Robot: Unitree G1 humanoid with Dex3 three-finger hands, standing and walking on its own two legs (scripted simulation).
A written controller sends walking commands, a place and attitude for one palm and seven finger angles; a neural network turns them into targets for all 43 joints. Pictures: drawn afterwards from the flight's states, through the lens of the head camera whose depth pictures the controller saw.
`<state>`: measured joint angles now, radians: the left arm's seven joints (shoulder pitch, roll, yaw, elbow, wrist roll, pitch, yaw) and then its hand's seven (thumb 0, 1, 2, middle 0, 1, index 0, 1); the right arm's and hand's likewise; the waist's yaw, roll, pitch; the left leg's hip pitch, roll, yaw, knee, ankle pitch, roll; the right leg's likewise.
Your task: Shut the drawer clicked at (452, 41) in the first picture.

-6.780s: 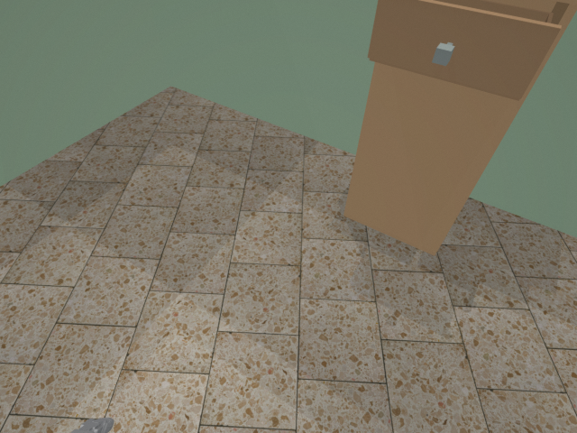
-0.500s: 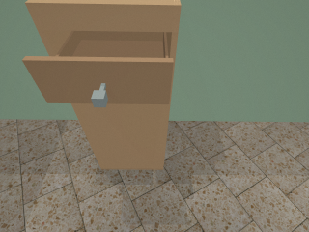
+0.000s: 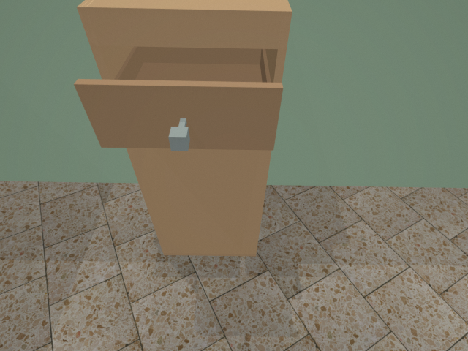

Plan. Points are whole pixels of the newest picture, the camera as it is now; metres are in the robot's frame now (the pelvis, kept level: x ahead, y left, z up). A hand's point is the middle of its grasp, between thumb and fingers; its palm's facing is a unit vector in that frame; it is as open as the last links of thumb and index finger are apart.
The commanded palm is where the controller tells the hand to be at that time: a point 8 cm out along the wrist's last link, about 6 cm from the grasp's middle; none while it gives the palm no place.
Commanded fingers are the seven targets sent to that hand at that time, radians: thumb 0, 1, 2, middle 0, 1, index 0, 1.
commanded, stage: shuffle to correct the standing spot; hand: left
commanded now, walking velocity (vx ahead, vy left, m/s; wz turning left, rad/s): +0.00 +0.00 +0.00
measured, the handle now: (181, 132) +0.48 +0.14 +0.13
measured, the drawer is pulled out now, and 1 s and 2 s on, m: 0.16 0.16 0.16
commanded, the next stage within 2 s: come to a stop and stand still in 0.36 s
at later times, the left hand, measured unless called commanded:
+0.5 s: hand out of the picture +0.01 +0.12 -0.19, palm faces +0.10 -0.99 -0.13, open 7.4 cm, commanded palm none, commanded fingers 0.00 0.90 0.90 -0.20 -0.30 -0.20 -0.30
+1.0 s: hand out of the picture +0.05 +0.15 -0.18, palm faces +0.04 -0.97 -0.24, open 7.4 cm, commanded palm none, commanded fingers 0.00 0.90 0.90 -0.20 -0.30 -0.20 -0.30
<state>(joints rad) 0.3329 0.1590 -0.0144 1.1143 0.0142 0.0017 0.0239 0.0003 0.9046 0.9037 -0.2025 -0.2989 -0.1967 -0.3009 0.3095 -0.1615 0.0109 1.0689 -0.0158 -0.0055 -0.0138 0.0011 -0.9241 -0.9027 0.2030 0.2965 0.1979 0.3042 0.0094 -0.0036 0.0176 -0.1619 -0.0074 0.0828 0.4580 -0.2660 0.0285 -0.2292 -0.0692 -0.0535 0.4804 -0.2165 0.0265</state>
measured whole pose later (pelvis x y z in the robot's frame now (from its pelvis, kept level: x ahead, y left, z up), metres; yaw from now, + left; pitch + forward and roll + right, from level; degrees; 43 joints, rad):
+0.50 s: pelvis +0.04 -0.03 -0.01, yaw +3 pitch +0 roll -1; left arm 0.36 0.11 0.02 1.09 0.02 -0.02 0.01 0.00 0.90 0.90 -0.20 -0.30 -0.20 -0.30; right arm 0.35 -0.13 -0.01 1.11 -0.02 -0.01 -0.03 0.00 -0.91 -0.90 0.20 0.30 0.20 0.30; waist -0.01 0.00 0.01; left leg -0.27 0.06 0.08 0.67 -0.42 0.04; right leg -0.25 -0.01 -0.13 0.60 -0.35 -0.03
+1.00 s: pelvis +0.03 -0.04 -0.01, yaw +1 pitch -1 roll -1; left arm 0.28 0.16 0.00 1.02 0.02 -0.02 0.05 0.00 0.91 0.90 -0.20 -0.30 -0.20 -0.30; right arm 0.19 -0.18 -0.03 0.99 0.00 0.02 -0.01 0.00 -0.93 -0.90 0.20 0.30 0.20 0.30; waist 0.00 0.03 0.05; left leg -0.26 0.05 0.07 0.60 -0.35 0.01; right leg -0.25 0.00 -0.11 0.57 -0.30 -0.04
